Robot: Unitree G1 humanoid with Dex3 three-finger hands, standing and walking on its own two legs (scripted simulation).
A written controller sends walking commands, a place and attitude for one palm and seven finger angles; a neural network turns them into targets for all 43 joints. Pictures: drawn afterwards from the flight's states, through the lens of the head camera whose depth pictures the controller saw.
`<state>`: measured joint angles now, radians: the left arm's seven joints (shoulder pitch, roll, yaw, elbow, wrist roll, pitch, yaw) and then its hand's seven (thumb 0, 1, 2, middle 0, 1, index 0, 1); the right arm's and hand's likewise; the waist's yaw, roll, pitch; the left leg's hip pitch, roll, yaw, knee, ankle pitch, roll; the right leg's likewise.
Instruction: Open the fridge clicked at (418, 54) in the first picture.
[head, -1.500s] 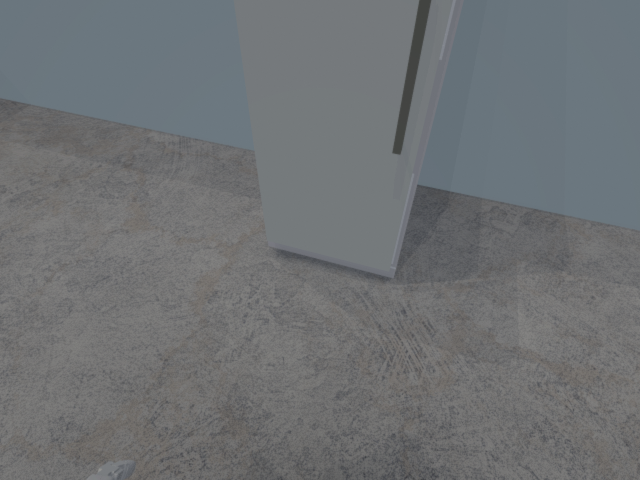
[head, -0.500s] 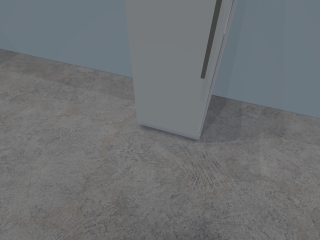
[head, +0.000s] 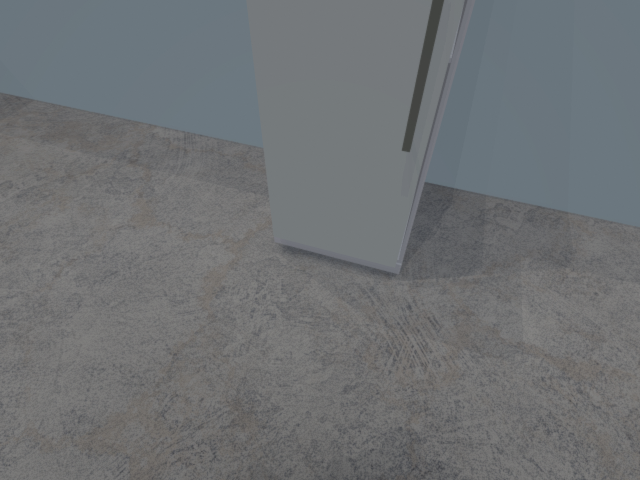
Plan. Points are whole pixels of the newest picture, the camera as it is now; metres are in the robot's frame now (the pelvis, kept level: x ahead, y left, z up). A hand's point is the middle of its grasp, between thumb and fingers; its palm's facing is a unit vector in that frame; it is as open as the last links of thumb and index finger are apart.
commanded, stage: walk to a spot facing it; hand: right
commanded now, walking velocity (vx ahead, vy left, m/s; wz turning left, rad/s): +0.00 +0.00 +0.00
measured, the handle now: (426, 56) +0.94 -0.18 +0.11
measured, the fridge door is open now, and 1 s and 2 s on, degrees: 0 0 0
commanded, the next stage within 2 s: none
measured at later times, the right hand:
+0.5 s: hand out of the picture +0.06 -0.18 -0.18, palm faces -0.13 +0.96 -0.24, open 7.4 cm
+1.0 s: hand (474, 446) +0.23 -0.23 -0.19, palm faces -0.36 +0.92 -0.18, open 7.4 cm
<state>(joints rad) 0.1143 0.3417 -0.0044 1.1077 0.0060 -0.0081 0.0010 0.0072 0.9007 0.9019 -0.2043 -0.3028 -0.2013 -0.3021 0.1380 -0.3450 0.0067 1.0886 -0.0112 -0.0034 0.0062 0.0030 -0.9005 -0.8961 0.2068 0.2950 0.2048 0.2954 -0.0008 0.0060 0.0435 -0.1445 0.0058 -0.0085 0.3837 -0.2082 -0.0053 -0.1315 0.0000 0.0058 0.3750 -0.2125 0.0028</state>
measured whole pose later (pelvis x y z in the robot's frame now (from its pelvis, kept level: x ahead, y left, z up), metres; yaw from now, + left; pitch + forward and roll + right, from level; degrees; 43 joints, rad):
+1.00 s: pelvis +0.14 -0.04 -0.01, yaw +28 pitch +0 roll +2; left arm 0.19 0.16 0.01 0.89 0.02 -0.06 0.02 0.01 0.90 0.90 -0.20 -0.30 -0.20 -0.30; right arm 0.34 -0.26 -0.10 1.00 -0.03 0.03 0.03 0.01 -0.90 -0.90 0.20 0.29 0.20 0.29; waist -0.05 0.05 0.03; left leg -0.43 -0.02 -0.02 1.12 -0.44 -0.01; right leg -0.25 -0.07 -0.14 0.57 -0.31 -0.04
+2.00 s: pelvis +0.34 -0.02 +0.00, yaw +64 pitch +0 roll +3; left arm 0.18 0.16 0.02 0.87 0.02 0.00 0.03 0.01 0.90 0.90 -0.20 -0.30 -0.20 -0.30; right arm 0.23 -0.28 -0.12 0.90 -0.02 0.08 0.03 0.00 -0.91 -0.90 0.20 0.29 0.20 0.29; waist -0.03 0.05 0.07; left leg -0.52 0.01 0.00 1.20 -0.39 -0.08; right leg -0.23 -0.11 -0.19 0.52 -0.28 -0.04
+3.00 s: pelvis +0.36 -0.02 +0.00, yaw +101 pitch +0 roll +3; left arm 0.24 0.17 0.03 0.90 0.02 -0.01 0.02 0.01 0.90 0.90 -0.20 -0.30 -0.20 -0.30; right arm 0.22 -0.26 -0.11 0.93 -0.03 0.09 0.05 0.00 -0.91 -0.90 0.20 0.29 0.20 0.29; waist -0.01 0.03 0.06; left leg -0.47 0.04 0.02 1.08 -0.39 -0.07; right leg -0.19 -0.12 -0.23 0.47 -0.28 -0.03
